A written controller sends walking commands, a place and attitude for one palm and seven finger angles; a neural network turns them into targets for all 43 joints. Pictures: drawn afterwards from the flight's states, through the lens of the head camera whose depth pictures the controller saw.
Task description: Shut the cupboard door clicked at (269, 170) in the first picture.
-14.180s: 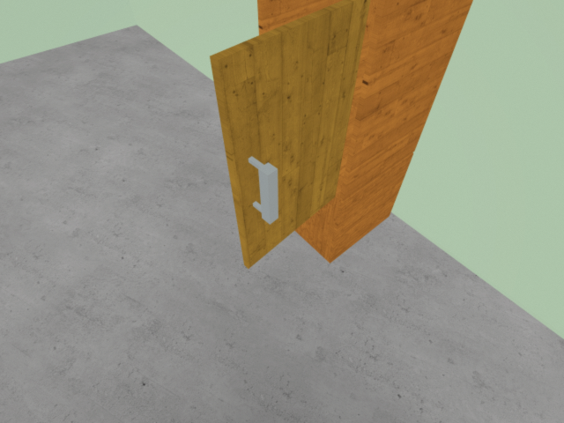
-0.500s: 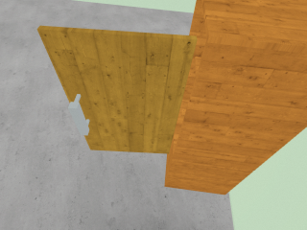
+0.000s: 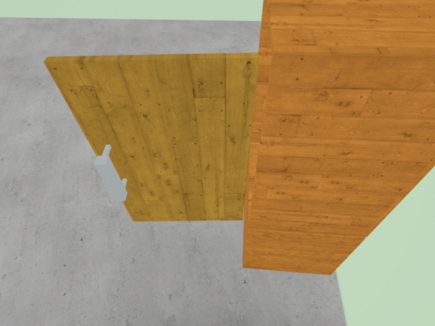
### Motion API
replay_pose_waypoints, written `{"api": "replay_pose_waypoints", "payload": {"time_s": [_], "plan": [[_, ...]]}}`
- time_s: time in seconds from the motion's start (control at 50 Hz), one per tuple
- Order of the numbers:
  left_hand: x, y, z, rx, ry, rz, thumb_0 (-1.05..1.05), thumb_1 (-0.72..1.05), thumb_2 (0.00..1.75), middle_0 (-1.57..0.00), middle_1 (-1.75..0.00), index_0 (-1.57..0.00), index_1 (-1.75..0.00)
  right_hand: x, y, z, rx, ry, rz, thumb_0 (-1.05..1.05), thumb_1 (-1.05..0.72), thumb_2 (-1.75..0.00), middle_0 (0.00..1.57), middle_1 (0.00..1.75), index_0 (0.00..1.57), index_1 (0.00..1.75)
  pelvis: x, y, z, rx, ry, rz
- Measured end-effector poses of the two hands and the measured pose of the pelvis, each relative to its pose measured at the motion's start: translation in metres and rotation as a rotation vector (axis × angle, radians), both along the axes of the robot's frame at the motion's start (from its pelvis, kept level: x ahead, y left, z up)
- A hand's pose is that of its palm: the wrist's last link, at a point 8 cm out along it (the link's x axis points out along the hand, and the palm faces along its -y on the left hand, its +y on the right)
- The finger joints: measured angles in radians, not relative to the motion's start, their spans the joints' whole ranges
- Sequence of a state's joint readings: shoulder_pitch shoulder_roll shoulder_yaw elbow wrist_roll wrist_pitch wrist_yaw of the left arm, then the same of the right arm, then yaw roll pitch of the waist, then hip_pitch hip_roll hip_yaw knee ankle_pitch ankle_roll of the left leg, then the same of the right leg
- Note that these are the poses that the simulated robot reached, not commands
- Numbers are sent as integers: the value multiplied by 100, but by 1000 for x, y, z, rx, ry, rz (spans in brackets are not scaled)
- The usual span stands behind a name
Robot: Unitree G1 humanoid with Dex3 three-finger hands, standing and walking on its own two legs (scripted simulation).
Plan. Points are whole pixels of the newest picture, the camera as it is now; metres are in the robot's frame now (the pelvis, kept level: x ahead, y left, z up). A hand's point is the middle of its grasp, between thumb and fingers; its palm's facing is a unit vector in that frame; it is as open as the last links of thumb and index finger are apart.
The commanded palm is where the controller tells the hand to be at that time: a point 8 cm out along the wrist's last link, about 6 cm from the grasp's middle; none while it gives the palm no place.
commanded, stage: look again from close up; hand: left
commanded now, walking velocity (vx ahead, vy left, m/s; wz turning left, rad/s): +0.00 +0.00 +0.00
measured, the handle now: (114, 173) +0.46 +0.29 -0.04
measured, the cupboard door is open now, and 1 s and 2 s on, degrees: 95 95 95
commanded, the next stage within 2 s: shuffle to correct the standing spot in 0.36 s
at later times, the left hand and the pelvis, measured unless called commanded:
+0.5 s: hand out of the picture +0.03 +0.16 -0.17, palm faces +0.00 -0.98 -0.20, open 7.3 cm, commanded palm none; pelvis +0.02 -0.01 +0.00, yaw +0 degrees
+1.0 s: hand out of the picture +0.03 +0.25 -0.18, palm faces +0.06 -0.96 -0.26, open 7.4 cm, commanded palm none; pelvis +0.01 +0.05 -0.01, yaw +1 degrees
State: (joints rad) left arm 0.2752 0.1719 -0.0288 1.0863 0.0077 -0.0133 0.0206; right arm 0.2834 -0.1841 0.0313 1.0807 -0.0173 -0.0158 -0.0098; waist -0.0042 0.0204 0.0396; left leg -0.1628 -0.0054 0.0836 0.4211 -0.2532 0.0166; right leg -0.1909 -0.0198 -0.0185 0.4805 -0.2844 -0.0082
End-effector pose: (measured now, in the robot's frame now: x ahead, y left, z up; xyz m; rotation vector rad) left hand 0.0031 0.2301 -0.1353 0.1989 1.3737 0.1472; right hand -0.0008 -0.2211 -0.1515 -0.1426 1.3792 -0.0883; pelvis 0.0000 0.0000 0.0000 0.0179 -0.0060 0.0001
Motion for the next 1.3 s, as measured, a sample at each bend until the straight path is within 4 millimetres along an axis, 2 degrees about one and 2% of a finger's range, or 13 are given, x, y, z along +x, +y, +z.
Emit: {"api": "replay_pose_waypoints", "payload": {"time_s": [0.22,0.6,0.74,0.9,0.98,1.04,1.2,1.3], "plan": [[7,-16,-7,-30,12,7,1,92,90,-20,-30,-20,-30,11,-8,5,-22,10,-7,1,-91,-90,19,30,20,30,10,-9,1,-3,0,0],[24,-16,-6,-13,-10,26,0,91,90,-20,-30,-20,-30,35,-15,3,-32,-1,1,1,-92,-90,19,30,20,30,21,-13,0,-3,10,3],[22,2,-8,10,-29,60,0,91,90,-20,-30,-20,-30,45,-11,1,-47,-5,13,1,-91,-90,19,30,20,30,19,-1,-5,-6,10,18],[8,47,-19,19,9,95,0,91,90,-20,-30,-20,-30,62,11,8,-89,-74,33,1,-91,-90,19,30,20,30,13,33,-11,11,2,15],[16,64,-12,34,8,77,0,91,90,-20,-30,-20,-30,59,29,9,-75,-84,33,1,-91,-90,19,30,20,30,10,44,-7,0,11,17],[24,67,-7,29,-18,59,0,91,90,-20,-30,-20,-30,54,43,8,-52,-76,39,1,-91,-90,19,30,20,30,9,48,-4,-1,17,19],[41,44,-10,-12,-52,18,0,91,90,-20,-30,-20,-30,32,43,1,-37,-26,-5,1,-94,-90,20,30,20,30,11,44,-5,14,13,10],[39,35,-7,1,-46,-5,0,94,90,-20,-30,-20,-30,19,37,0,-17,-1,-29,1,-93,-90,20,30,20,30,14,36,-3,-7,8,12]]}}
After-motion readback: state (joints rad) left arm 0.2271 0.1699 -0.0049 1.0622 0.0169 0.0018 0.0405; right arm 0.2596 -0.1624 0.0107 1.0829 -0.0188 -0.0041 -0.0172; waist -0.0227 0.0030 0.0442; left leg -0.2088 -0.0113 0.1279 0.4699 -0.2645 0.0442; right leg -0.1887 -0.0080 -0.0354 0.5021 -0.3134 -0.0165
